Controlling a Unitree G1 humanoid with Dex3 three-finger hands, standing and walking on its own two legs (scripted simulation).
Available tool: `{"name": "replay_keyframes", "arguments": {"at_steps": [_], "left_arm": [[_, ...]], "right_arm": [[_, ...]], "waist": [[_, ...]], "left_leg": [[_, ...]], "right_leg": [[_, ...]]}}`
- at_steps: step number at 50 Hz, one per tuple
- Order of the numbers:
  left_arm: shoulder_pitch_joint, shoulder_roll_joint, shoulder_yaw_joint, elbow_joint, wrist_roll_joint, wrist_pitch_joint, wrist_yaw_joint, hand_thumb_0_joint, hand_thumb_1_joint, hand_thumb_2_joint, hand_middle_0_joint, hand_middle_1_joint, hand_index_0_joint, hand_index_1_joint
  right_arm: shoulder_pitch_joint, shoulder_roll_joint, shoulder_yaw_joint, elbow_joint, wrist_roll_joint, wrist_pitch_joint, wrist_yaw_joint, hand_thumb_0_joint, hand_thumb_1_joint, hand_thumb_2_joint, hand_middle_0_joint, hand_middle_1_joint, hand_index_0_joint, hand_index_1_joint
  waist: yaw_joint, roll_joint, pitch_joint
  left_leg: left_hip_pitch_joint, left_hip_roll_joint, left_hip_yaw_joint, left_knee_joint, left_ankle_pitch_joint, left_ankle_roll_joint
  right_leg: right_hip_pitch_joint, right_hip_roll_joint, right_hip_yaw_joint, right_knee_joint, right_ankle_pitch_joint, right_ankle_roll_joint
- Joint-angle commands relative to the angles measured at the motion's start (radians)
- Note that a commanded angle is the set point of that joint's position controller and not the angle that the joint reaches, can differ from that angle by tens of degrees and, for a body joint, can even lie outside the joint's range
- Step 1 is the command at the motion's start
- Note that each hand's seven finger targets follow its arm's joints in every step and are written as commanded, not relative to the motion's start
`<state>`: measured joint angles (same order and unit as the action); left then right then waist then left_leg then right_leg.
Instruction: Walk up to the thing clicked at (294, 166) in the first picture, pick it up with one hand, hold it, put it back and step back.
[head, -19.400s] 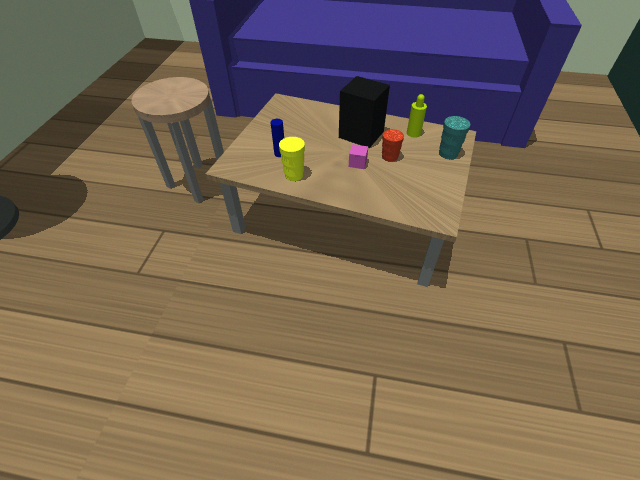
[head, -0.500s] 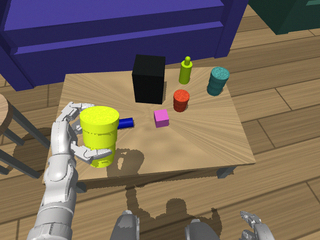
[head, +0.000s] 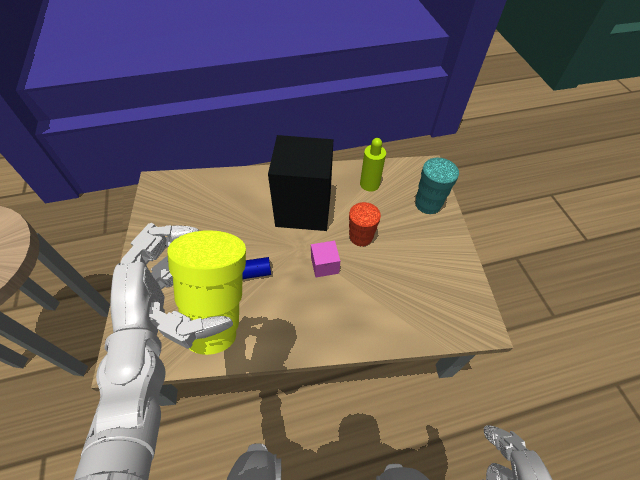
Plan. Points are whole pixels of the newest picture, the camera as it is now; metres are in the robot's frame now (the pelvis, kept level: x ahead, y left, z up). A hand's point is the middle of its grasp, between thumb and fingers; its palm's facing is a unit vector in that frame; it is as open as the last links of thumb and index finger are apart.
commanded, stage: lift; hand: left
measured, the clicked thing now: (209, 295) +0.34 +0.15 +0.02
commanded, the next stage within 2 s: hold in 0.04 s
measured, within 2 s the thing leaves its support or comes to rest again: neither
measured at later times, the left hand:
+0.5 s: hand (187, 282) +0.34 +0.17 +0.05, palm faces +0.13 -0.99 -0.03, open 12.5 cm
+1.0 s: hand (183, 286) +0.33 +0.17 +0.07, palm faces +0.13 -0.99 -0.02, open 12.5 cm
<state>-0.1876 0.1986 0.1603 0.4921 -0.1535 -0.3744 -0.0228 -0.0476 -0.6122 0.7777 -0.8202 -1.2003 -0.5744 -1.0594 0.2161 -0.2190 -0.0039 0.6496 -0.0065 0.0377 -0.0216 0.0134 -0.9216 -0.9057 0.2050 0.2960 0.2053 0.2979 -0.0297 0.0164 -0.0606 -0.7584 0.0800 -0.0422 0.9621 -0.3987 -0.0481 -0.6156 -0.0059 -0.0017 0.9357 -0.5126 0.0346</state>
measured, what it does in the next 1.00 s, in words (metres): stands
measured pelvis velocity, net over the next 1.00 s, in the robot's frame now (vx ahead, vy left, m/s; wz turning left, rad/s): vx -0.01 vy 0.00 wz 0.00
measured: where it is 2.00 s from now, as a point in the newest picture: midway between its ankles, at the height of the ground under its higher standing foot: outside the picture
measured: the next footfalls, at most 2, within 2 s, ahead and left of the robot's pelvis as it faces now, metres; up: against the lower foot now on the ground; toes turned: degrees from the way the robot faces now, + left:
none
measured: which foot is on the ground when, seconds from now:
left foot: down 0.00-1.00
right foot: down 0.00-1.00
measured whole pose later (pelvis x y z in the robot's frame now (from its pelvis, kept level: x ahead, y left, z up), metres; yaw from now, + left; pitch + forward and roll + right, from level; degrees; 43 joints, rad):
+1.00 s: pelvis -0.01 +0.00 +0.02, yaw +0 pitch +6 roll -1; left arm -0.16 0.18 0.14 0.48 -0.15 -0.36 -0.01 -0.04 -0.61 0.77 -0.82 -1.20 -0.57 -1.07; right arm 0.21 -0.22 0.00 0.65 0.00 0.03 -0.02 0.01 -0.93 -0.91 0.20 0.30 0.21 0.30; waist -0.03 0.01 -0.02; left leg -0.60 0.07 -0.03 0.83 -0.34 -0.05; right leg -0.46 -0.02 0.00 0.82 -0.45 0.04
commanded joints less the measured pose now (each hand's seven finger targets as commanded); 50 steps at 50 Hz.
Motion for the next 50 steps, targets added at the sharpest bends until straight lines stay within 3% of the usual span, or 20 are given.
{"name": "replay_keyframes", "arguments": {"at_steps": [1, 3, 7, 8, 9, 15, 24, 26, 28, 29, 31, 34, 35, 37, 39, 40, 43, 45, 48, 50], "left_arm": [[-0.334, 0.147, 0.039, -0.301, -0.010, -0.086, 0.001, 0.000, -0.111, 1.278, -1.261, -1.457, -1.282, -1.463], [-0.253, 0.122, 0.038, -0.223, -0.011, -0.080, -0.005, 0.000, -0.095, 1.310, -1.277, -1.482, -1.297, -1.488], [-0.289, 0.126, 0.045, -0.280, -0.018, -0.090, -0.004, 0.000, -0.060, 1.328, -1.302, -1.504, -1.321, -1.511], [-0.292, 0.143, 0.053, -0.303, -0.018, -0.092, -0.002, 0.000, -0.096, 1.248, -1.249, -1.460, -1.276, -1.458], [-0.263, 0.125, 0.043, -0.248, -0.016, -0.086, -0.004, 0.000, -0.093, 1.224, -1.236, -1.439, -1.261, -1.438], [-0.286, 0.119, 0.028, -0.276, -0.014, -0.085, -0.003, 0.000, -0.125, 1.200, -1.222, -1.416, -1.245, -1.417], [-0.299, 0.115, 0.025, -0.277, -0.009, -0.081, 0.003, 0.000, -0.096, 1.228, -1.236, -1.440, -1.260, -1.440], [-0.295, 0.139, 0.050, -0.278, -0.008, -0.081, 0.003, 0.000, -0.074, 1.222, -1.223, -1.426, -1.247, -1.426], [-0.278, 0.121, 0.039, -0.278, -0.012, -0.080, 0.004, 0.000, -0.074, 1.227, -1.227, -1.432, -1.251, -1.431], [-0.265, 0.090, 0.007, -0.271, -0.012, -0.077, 0.000, 0.000, -0.084, 1.227, -1.238, -1.443, -1.264, -1.441], [-0.266, 0.120, 0.039, -0.266, -0.012, -0.074, 0.003, 0.000, -0.087, 1.231, -1.242, -1.444, -1.266, -1.444], [-0.283, 0.109, 0.023, -0.279, -0.010, -0.071, 0.004, 0.000, -0.081, 1.238, -1.236, -1.439, -1.256, -1.442], [-0.328, 0.137, 0.032, -0.330, -0.009, -0.075, 0.006, 0.000, -0.078, 1.224, -1.227, -1.425, -1.249, -1.427], [-0.267, 0.090, 0.009, -0.240, -0.008, -0.063, 0.005, 0.000, -0.086, 1.230, -1.238, -1.443, -1.261, -1.444], [-0.324, 0.125, 0.039, -0.279, -0.008, -0.072, 0.009, 0.000, -0.086, 1.238, -1.235, -1.441, -1.256, -1.444], [-0.316, 0.112, 0.019, -0.292, -0.008, -0.075, 0.004, 0.000, -0.072, 1.238, -1.243, -1.446, -1.265, -1.447], [-0.297, 0.120, 0.022, -0.281, -0.002, -0.071, 0.009, 0.000, -0.082, 1.248, -1.246, -1.453, -1.269, -1.454], [-0.313, 0.137, 0.049, -0.303, -0.009, -0.080, 0.009, 0.000, -0.056, 1.255, -1.244, -1.450, -1.265, -1.453], [-0.272, 0.088, 0.004, -0.242, -0.009, -0.071, 0.002, 0.000, -0.068, 1.270, -1.257, -1.473, -1.279, -1.476], [-0.285, 0.107, 0.026, -0.245, -0.011, -0.076, 0.000, 0.000, -0.054, 1.270, -1.259, -1.470, -1.279, -1.473]], "right_arm": [[-0.001, -0.139, -0.048, -0.117, 0.002, -0.037, -0.006, 0.000, -0.921, -0.905, 0.199, 0.300, 0.199, 0.300], [0.000, -0.142, -0.052, -0.114, 0.002, -0.036, -0.002, 0.000, -0.921, -0.905, 0.199, 0.300, 0.199, 0.300], [-0.006, -0.139, -0.052, -0.125, 0.003, -0.035, 0.002, 0.000, -0.927, -0.907, 0.199, 0.300, 0.199, 0.300], [-0.005, -0.140, -0.053, -0.124, 0.005, -0.035, 0.002, 0.000, -0.931, -0.905, 0.199, 0.300, 0.199, 0.300], [-0.006, -0.142, -0.053, -0.127, 0.006, -0.034, 0.002, 0.000, -0.933, -0.907, 0.199, 0.300, 0.199, 0.300], [-0.007, -0.142, -0.052, -0.124, 0.005, -0.034, 0.003, 0.000, -0.934, -0.907, 0.199, 0.300, 0.199, 0.300], [-0.024, -0.136, -0.049, -0.124, 0.004, -0.036, 0.002, 0.000, -0.932, -0.907, 0.199, 0.300, 0.200, 0.300], [-0.027, -0.137, -0.051, -0.127, 0.006, -0.036, 0.000, 0.000, -0.927, -0.906, 0.200, 0.300, 0.200, 0.300], [-0.031, -0.138, -0.050, -0.133, 0.008, -0.036, -0.001, 0.000, -0.932, -0.908, 0.200, 0.300, 0.200, 0.300], [-0.030, -0.134, -0.047, -0.133, 0.005, -0.037, 0.002, 0.000, -0.935, -0.907, 0.200, 0.300, 0.200, 0.300], [-0.031, -0.137, -0.049, -0.133, 0.009, -0.039, 0.000, 0.000, -0.936, -0.908, 0.200, 0.300, 0.200, 0.300], [-0.028, -0.133, -0.046, -0.130, 0.008, -0.038, -0.003, 0.000, -0.935, -0.909, 0.199, 0.300, 0.199, 0.300], [-0.028, -0.134, -0.047, -0.125, 0.010, -0.039, -0.006, 0.000, -0.931, -0.908, 0.199, 0.300, 0.200, 0.300], [-0.036, -0.135, -0.046, -0.128, 0.011, -0.045, -0.007, 0.000, -0.932, -0.908, 0.200, 0.300, 0.200, 0.300], [-0.034, -0.139, -0.051, -0.125, 0.008, -0.045, -0.006, 0.000, -0.932, -0.909, 0.199, 0.300, 0.199, 0.300], [-0.034, -0.133, -0.048, -0.127, 0.007, -0.045, -0.003, 0.000, -0.933, -0.909, 0.199, 0.300, 0.199, 0.300], [-0.035, -0.134, -0.047, -0.128, 0.009, -0.046, -0.005, 0.000, -0.932, -0.908, 0.199, 0.300, 0.200, 0.300], [-0.033, -0.129, -0.045, -0.121, 0.008, -0.046, -0.006, 0.000, -0.931, -0.909, 0.199, 0.300, 0.200, 0.300], [-0.032, -0.129, -0.044, -0.122, 0.008, -0.048, -0.005, 0.000, -0.936, -0.910, 0.199, 0.300, 0.200, 0.300], [-0.038, -0.135, -0.048, -0.123, 0.011, -0.050, -0.004, 0.000, -0.933, -0.910, 0.199, 0.300, 0.200, 0.300]], "waist": [[-0.010, 0.048, -0.344], [-0.002, 0.028, -0.326], [0.002, 0.035, -0.351], [0.006, 0.042, -0.343], [-0.003, 0.028, -0.318], [-0.008, 0.022, -0.329], [-0.005, 0.017, -0.285], [0.009, 0.029, -0.304], [0.006, 0.010, -0.296], [-0.003, 0.014, -0.287], [0.006, 0.013, -0.284], [-0.002, 0.007, -0.298], [-0.002, 0.016, -0.291], [-0.007, -0.021, -0.229], [-0.001, 0.012, -0.285], [0.000, 0.024, -0.290], [-0.001, 0.010, -0.259], [0.009, 0.017, -0.287], [-0.005, 0.009, -0.259], [0.001, 0.008, -0.248]], "left_leg": [[0.336, -0.044, 0.038, -0.114, 0.281, 0.048], [0.343, -0.038, 0.030, -0.122, 0.298, 0.048], [0.364, -0.041, 0.031, -0.130, 0.314, 0.046], [0.359, -0.042, 0.036, -0.133, 0.310, 0.046], [0.356, -0.043, 0.038, -0.136, 0.301, 0.048], [0.389, -0.040, 0.037, -0.147, 0.327, 0.051], [0.376, -0.047, 0.046, -0.182, 0.268, 0.047], [0.391, -0.047, 0.049, -0.192, 0.265, 0.045], [0.395, -0.047, 0.047, -0.196, 0.270, 0.046], [0.395, -0.048, 0.049, -0.196, 0.266, 0.045], [0.395, -0.048, 0.049, -0.200, 0.270, 0.045], [0.412, -0.049, 0.053, -0.199, 0.291, 0.050], [0.412, -0.050, 0.054, -0.206, 0.281, 0.047], [0.387, -0.050, 0.055, -0.217, 0.234, 0.047], [0.416, -0.050, 0.055, -0.218, 0.246, 0.047], [0.426, -0.047, 0.050, -0.221, 0.254, 0.044], [0.411, -0.051, 0.056, -0.225, 0.243, 0.044], [0.413, -0.052, 0.056, -0.221, 0.257, 0.045], [0.411, -0.051, 0.055, -0.227, 0.241, 0.045], [0.403, -0.048, 0.050, -0.236, 0.228, 0.042]], "right_leg": [[0.066, 0.026, -0.022, -0.148, 0.397, -0.024], [0.056, 0.031, -0.032, -0.149, 0.392, -0.028], [0.092, 0.029, -0.030, -0.156, 0.409, -0.026], [0.095, 0.028, -0.028, -0.161, 0.408, -0.025], [0.091, 0.028, -0.026, -0.167, 0.404, -0.024], [0.105, 0.028, -0.028, -0.177, 0.427, -0.021], [0.127, 0.024, -0.025, -0.211, 0.382, -0.022], [0.132, 0.025, -0.025, -0.218, 0.371, -0.025], [0.147, 0.025, -0.027, -0.221, 0.377, -0.024], [0.144, 0.026, -0.027, -0.220, 0.376, -0.023], [0.153, 0.025, -0.028, -0.226, 0.378, -0.023], [0.158, 0.023, -0.023, -0.233, 0.406, -0.019], [0.157, 0.022, -0.022, -0.237, 0.398, -0.020], [0.141, 0.021, -0.022, -0.248, 0.357, -0.018], [0.154, 0.022, -0.021, -0.246, 0.360, -0.022], [0.155, 0.025, -0.028, -0.240, 0.359, -0.024], [0.152, 0.023, -0.025, -0.250, 0.354, -0.023], [0.171, 0.021, -0.022, -0.249, 0.371, -0.022], [0.156, 0.023, -0.026, -0.250, 0.353, -0.023], [0.148, 0.025, -0.030, -0.248, 0.337, -0.027]]}}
